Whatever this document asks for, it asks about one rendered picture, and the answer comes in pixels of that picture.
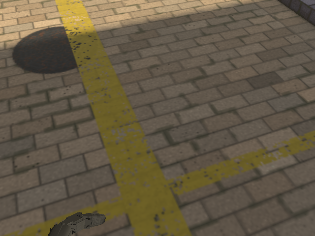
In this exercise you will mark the robot left hand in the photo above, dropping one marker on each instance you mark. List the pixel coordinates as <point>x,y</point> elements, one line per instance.
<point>77,222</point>

